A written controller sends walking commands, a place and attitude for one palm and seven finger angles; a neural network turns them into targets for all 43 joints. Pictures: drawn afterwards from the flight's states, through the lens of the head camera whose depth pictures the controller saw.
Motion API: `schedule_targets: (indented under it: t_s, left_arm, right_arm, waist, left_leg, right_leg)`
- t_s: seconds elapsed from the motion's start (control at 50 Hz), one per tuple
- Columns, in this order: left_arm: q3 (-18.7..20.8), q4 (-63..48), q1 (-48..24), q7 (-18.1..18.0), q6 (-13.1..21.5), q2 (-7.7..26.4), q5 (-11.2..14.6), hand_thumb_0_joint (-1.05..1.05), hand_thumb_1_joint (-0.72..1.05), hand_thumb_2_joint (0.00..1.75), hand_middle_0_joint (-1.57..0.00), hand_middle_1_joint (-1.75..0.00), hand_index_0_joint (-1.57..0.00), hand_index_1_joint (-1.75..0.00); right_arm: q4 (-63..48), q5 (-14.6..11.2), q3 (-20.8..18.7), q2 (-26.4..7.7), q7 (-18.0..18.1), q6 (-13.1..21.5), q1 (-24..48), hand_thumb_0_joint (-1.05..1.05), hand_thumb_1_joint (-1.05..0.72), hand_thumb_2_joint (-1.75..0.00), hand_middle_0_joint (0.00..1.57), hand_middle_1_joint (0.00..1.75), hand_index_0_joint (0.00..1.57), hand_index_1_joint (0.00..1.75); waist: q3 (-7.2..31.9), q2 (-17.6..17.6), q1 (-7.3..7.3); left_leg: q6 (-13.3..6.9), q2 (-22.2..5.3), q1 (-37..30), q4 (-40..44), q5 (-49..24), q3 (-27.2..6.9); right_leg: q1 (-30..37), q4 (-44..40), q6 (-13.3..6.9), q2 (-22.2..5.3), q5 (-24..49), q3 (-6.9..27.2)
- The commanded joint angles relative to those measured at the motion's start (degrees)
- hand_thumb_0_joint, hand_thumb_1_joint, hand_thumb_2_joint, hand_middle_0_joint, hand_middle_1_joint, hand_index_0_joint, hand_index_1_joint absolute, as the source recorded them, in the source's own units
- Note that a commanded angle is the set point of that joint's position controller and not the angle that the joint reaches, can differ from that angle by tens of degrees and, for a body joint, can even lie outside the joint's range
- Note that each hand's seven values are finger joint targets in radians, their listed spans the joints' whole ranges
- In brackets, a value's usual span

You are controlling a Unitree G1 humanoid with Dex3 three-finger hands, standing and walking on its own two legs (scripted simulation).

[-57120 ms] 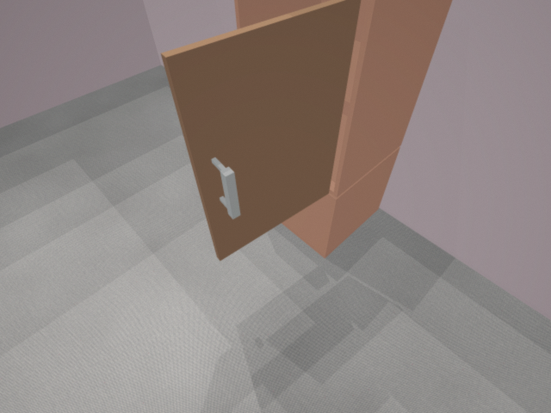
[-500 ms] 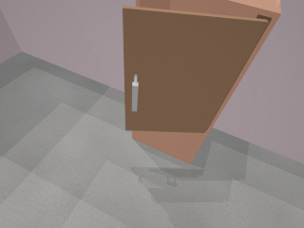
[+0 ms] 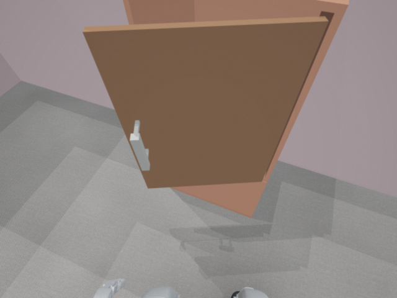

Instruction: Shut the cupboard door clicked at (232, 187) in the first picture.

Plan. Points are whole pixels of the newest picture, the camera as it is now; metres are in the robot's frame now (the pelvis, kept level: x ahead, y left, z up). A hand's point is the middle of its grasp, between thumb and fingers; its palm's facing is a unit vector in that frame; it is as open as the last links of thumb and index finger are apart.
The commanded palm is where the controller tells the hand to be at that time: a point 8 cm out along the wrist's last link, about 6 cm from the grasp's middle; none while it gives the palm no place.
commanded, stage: come to a stop and stand still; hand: left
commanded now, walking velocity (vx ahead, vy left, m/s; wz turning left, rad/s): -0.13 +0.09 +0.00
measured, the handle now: (141, 146) +0.47 +0.17 -0.04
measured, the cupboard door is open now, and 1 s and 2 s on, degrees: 26 26 26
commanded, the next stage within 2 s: look again from close up in 0.92 s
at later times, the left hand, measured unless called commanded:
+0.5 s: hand out of the picture -0.04 +0.23 -0.17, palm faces +0.05 -0.97 -0.24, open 7.4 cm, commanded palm none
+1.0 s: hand out of the picture -0.06 +0.17 -0.17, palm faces +0.02 -0.99 -0.13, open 7.3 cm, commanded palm none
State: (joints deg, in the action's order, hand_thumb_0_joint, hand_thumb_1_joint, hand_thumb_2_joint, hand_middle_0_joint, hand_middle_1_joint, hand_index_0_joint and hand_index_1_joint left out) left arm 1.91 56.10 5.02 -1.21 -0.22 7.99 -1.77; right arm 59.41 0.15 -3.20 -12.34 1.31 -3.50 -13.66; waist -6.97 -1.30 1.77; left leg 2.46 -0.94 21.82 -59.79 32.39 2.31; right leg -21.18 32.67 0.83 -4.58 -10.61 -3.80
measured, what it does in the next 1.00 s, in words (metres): steps on the spot: left foot, then right foot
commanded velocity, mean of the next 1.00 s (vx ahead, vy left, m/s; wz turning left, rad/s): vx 0.00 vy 0.00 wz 0.00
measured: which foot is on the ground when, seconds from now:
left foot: up 0.00-0.16, down 0.18-1.00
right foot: down 0.00-0.18, up 0.20-0.46, down 0.48-1.00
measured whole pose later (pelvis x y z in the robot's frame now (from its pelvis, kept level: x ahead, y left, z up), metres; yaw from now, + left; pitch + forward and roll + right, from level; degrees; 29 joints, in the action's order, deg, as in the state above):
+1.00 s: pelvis -0.05 +0.02 +0.02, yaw +0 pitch -1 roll +0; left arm 0.5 65.2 16.7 -1.7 -0.5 7.3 -0.5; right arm 67.2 0.6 0.0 -6.8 1.9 -0.9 -21.3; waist -2.2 2.3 1.0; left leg -1.5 0.1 12.1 -21.6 8.6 4.0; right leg -7.4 22.6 -0.8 0.8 -14.2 0.5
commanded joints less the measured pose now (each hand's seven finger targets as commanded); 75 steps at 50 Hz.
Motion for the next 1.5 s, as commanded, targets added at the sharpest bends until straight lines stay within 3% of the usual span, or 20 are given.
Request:
schedule_targets:
  t_s: [0.0,0.1,0.12,0.14,0.16,0.24,0.3,0.38,0.44,0.48,0.52,0.62,0.72,0.98,1.0,1.02,1.04,1.06,1.24,1.48]
  left_arm:
    - [3.8,-3.6,4.0,-1.8,-0.4,14.1,-0.4,0.00,0.90,0.90,-0.20,-0.30,-0.20,-0.30]
    - [3.8,-4.2,2.5,-0.9,-1.2,13.4,-0.3,0.00,0.90,0.90,-0.20,-0.30,-0.20,-0.30]
    - [3.3,-4.4,3.3,-0.7,-1.8,11.6,0.2,0.00,0.90,0.90,-0.20,-0.30,-0.20,-0.30]
    - [2.7,-5.2,4.5,-0.4,-2.5,7.8,0.8,0.00,0.90,0.90,-0.20,-0.30,-0.20,-0.30]
    - [2.5,-6.2,4.1,-0.5,-3.2,7.6,0.6,0.00,0.90,0.90,-0.20,-0.30,-0.20,-0.30]
    - [2.7,-2.6,7.8,-0.2,-3.3,8.8,0.3,0.00,0.90,0.90,-0.20,-0.30,-0.20,-0.30]
    - [1.6,-1.8,8.1,-0.2,-2.5,7.8,0.7,0.00,0.90,0.90,-0.20,-0.30,-0.20,-0.30]
    - [0.4,-0.2,10.1,-0.3,-1.8,6.8,1.0,0.00,0.90,0.90,-0.20,-0.30,-0.20,-0.30]
    - [0.0,2.9,13.9,-0.9,-0.7,8.2,0.7,0.00,0.90,0.90,-0.20,-0.30,-0.20,-0.30]
    - [-0.3,3.0,12.4,-0.8,-0.2,9.5,0.7,0.00,0.90,0.90,-0.20,-0.30,-0.20,-0.30]
    - [-0.7,4.4,12.4,-0.9,0.8,7.6,1.0,0.00,0.90,0.90,-0.20,-0.30,-0.20,-0.30]
    - [-1.0,5.6,12.5,-0.9,0.2,6.8,1.0,0.00,0.90,0.90,-0.20,-0.30,-0.20,-0.30]
    - [-0.9,6.6,14.1,-0.9,0.0,6.0,1.0,0.00,0.90,0.90,-0.20,-0.30,-0.20,-0.30]
    - [-0.9,8.0,15.9,-1.1,0.2,3.6,1.3,0.00,0.90,0.90,-0.20,-0.30,-0.20,-0.30]
    - [-2.1,8.2,19.0,-3.0,2.6,5.2,0.1,0.00,0.90,0.90,-0.20,-0.30,-0.20,-0.30]
    - [-1.3,5.4,16.2,-2.5,2.8,8.2,0.8,0.00,0.90,0.90,-0.20,-0.30,-0.20,-0.30]
    - [-1.5,4.4,14.3,-2.2,2.9,7.7,0.9,0.00,0.90,0.90,-0.20,-0.30,-0.20,-0.30]
    - [-1.4,3.9,14.8,-2.1,3.3,6.4,0.7,0.00,0.90,0.90,-0.20,-0.30,-0.20,-0.30]
    - [-1.9,3.4,15.8,-1.8,2.6,5.6,0.9,0.00,0.90,0.90,-0.20,-0.30,-0.20,-0.30]
    - [-1.2,2.0,13.5,-1.2,2.1,10.3,0.8,0.00,0.90,0.90,-0.20,-0.30,-0.20,-0.30]
  right_arm:
    - [-4.5,0.4,-0.7,-2.3,-0.7,0.3,-2.6,0.00,-0.90,-0.90,0.20,0.30,0.20,0.30]
    - [-4.0,0.5,-0.5,-2.0,-0.8,1.5,-7.9,0.00,-0.90,-0.90,0.20,0.30,0.20,0.30]
    - [-3.9,0.6,-0.7,-3.9,-0.9,2.0,-9.1,0.00,-0.90,-0.90,0.20,0.30,0.20,0.30]
    - [-5.7,1.3,-1.4,-8.5,-0.8,2.4,-6.6,0.00,-0.90,-0.90,0.20,0.30,0.20,0.30]
    - [-8.5,1.7,-1.6,-11.4,-0.3,1.9,-2.0,0.00,-0.90,-0.90,0.20,0.30,0.20,0.30]
    - [-9.0,1.6,0.2,-7.2,1.1,3.1,4.8,0.00,-0.90,-0.90,0.20,0.30,0.20,0.30]
    - [-7.3,1.1,0.4,-6.6,1.3,3.6,2.2,0.00,-0.90,-0.90,0.20,0.30,0.20,0.30]
    - [-4.5,0.6,0.2,-6.7,1.1,3.5,-0.2,0.00,-0.90,-0.90,0.20,0.30,0.20,0.30]
    - [-3.3,-0.4,0.7,-4.4,0.6,3.6,0.6,0.00,-0.90,-0.90,0.20,0.30,0.20,0.30]
    - [-2.3,-0.4,1.0,-2.9,0.0,3.6,-0.5,0.00,-0.90,-0.90,0.20,0.30,0.20,0.30]
    - [-0.7,0.0,1.0,-3.2,0.2,3.8,-1.3,0.00,-0.90,-0.90,0.20,0.30,0.20,0.30]
    - [2.4,0.1,1.7,-3.1,0.0,3.4,-2.4,0.00,-0.90,-0.90,0.20,0.30,0.20,0.30]
    - [4.2,0.5,2.0,-2.0,0.3,3.2,-4.6,0.00,-0.90,-0.90,0.20,0.30,0.20,0.30]
    - [5.7,0.4,2.3,-0.1,1.0,4.1,-9.4,0.00,-0.90,-0.90,0.20,0.30,0.20,0.30]
    - [1.7,0.3,2.8,-1.7,-0.1,5.4,-1.7,0.00,-0.90,-0.90,0.20,0.30,0.20,0.30]
    - [0.4,0.6,2.8,0.9,-0.5,4.8,-5.8,0.00,-0.90,-0.90,0.20,0.30,0.20,0.30]
    - [0.8,0.9,2.5,0.1,-0.6,4.6,-8.6,0.00,-0.90,-0.90,0.20,0.30,0.20,0.30]
    - [0.5,1.2,2.6,0.5,-0.6,5.3,-9.6,0.00,-0.90,-0.90,0.20,0.30,0.20,0.30]
    - [-0.8,0.6,2.5,-2.1,-0.1,5.7,-6.1,0.00,-0.90,-0.90,0.20,0.30,0.20,0.30]
    - [-1.0,0.5,2.0,-6.4,-0.1,5.9,0.0,0.00,-0.90,-0.90,0.20,0.30,0.20,0.30]
  waist:
    - [12.4,11.6,-2.53]
    - [12.0,10.8,0.30]
    - [11.1,4.3,0.67]
    - [7.8,-12.9,-0.31]
    - [4.1,-15.7,-0.56]
    - [5.4,-8.4,-3.77]
    - [9.0,-6.4,-2.60]
    - [9.9,-5.2,-1.91]
    - [7.1,0.5,-2.22]
    - [6.4,0.1,-0.88]
    - [8.7,10.5,-0.58]
    - [0.9,5.4,-0.71]
    - [-0.3,1.7,-1.15]
    - [1.4,1.5,-1.58]
    - [-0.3,-4.6,-3.90]
    - [3.6,-3.7,-0.01]
    - [5.2,-2.6,0.96]
    - [7.8,-4.8,0.32]
    - [2.7,4.6,-1.15]
    - [4.4,1.6,-1.79]
  left_leg:
    - [0.4,-0.7,0.3,1.2,-3.2,-3.1]
    - [-0.5,0.3,-11.7,27.1,-15.5,0.6]
    - [-1.2,-2.1,-15.6,35.3,-18.4,-2.7]
    - [-5.3,-13.5,-10.0,44.6,-19.6,-17.5]
    - [-10.1,-19.7,1.2,48.9,-17.7,-21.8]
    - [-10.9,-12.3,-5.9,42.1,-37.5,-10.3]
    - [-12.0,-12.4,-14.2,40.4,-46.3,-8.7]
    - [-11.8,-12.7,-16.5,39.8,-46.1,-10.4]
    - [-5.6,-6.5,-9.6,38.8,-26.5,-7.8]
    - [-3.6,-3.8,-13.6,39.6,-26.1,-6.1]
    - [-3.6,-4.3,-16.9,38.3,-28.6,-4.5]
    - [-3.4,-4.0,-13.7,42.7,-18.4,-4.9]
    - [-3.3,-3.5,-11.3,43.5,-15.0,-4.9]
    - [-3.6,-4.5,-10.0,43.5,-19.4,-6.0]
    - [-2.2,-4.5,-7.0,31.2,-25.6,-3.2]
    - [-2.4,-2.7,-8.3,31.8,-17.1,-4.1]
    - [-3.1,-2.7,-7.8,31.6,-16.2,-4.6]
    - [-3.6,-3.4,-8.8,31.6,-22.7,-5.7]
    - [-5.3,-4.3,-7.5,35.9,-23.6,-6.6]
    - [-5.5,-4.8,-10.9,37.5,-26.7,-5.5]
  right_leg:
    - [7.7,-10.8,-11.7,-16.7,31.1,11.2]
    - [1.5,-9.0,-7.3,-12.3,7.2,10.5]
    - [-3.1,-3.9,-4.8,-8.8,-2.9,8.3]
    - [-6.8,5.3,-0.4,0.0,-15.2,2.1]
    - [-3.3,14.4,0.5,3.0,-20.6,3.1]
    - [-5.0,27.2,0.3,4.0,-13.8,7.8]
    - [-1.9,18.4,0.9,3.6,-14.6,5.7]
    - [6.3,0.3,0.2,3.7,-10.6,3.7]
    - [13.0,-14.1,-2.2,-0.4,1.6,10.5]
    - [8.4,-13.9,-3.8,-3.5,3.0,11.9]
    - [8.7,-13.9,-3.3,-2.3,6.7,11.7]
    - [4.6,-17.5,-2.8,-1.1,-8.4,11.7]
    - [4.5,-18.0,-2.9,-0.6,-11.5,11.6]
    - [8.8,-15.4,-3.0,-0.2,-3.8,9.6]
    - [6.4,-15.0,-3.4,-2.7,5.9,10.0]
    - [4.9,-15.4,-4.8,-4.0,-8.9,12.1]
    - [4.1,-13.0,-5.2,-2.2,-13.6,11.2]
    - [5.8,-10.4,-5.3,-1.6,-5.5,9.4]
    - [5.3,-8.0,-3.7,0.3,-3.1,8.9]
    - [7.5,-9.5,-3.1,-0.3,0.9,9.4]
